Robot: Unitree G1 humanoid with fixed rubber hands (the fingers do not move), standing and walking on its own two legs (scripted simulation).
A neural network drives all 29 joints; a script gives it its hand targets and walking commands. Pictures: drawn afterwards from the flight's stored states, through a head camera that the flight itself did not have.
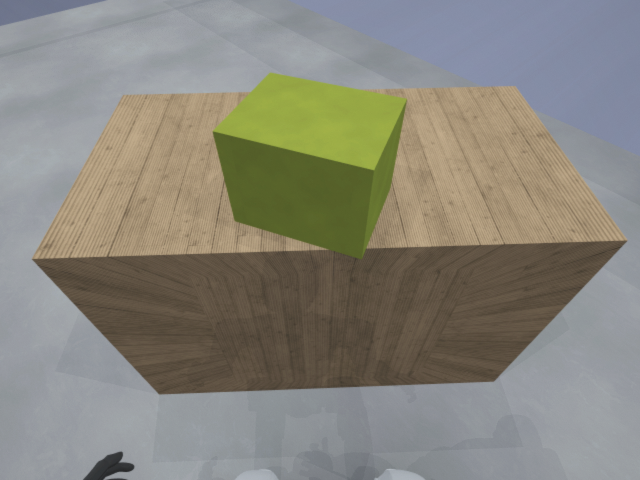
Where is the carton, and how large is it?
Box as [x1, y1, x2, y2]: [213, 73, 406, 258]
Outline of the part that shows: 269,73 213,130 214,139 234,219 242,223 361,258 390,187 406,99 275,73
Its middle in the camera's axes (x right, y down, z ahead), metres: +0.00 -0.13 +0.67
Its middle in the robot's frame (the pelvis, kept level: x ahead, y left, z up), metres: +0.60 +0.03 +0.05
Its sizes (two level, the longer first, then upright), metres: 0.247 0.193 0.194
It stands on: a pedestal, 0.69 m high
